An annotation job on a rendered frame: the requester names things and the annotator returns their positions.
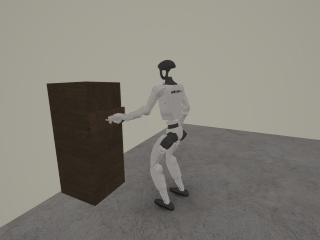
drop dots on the robot head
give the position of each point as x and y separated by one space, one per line
167 65

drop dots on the handle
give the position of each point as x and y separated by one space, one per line
111 120

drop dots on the robot left upper arm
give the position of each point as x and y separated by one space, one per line
156 92

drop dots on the left robot hand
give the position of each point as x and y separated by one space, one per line
116 116

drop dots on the cabinet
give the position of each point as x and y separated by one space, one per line
90 164

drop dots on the drawer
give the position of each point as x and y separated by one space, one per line
98 122

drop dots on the left robot thigh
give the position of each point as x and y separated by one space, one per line
162 144

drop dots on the right robot forearm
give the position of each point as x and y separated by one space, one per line
182 117

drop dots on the left robot forearm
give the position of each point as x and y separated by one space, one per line
135 114

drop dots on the robot right upper arm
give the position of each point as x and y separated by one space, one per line
184 100

